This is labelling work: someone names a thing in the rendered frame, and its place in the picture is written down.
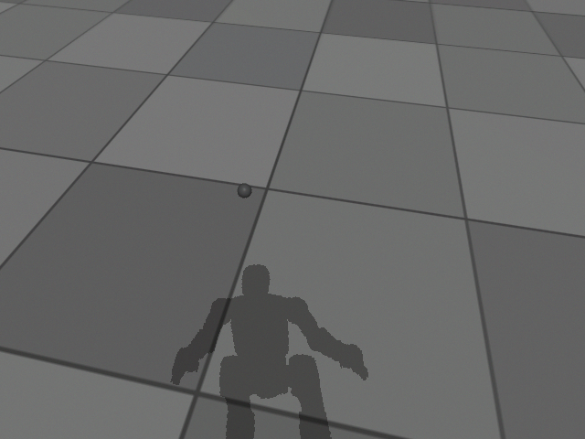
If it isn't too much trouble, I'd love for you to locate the ball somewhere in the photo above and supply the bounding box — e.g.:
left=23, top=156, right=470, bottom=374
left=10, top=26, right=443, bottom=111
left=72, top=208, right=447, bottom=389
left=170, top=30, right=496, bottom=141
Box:
left=238, top=183, right=251, bottom=198

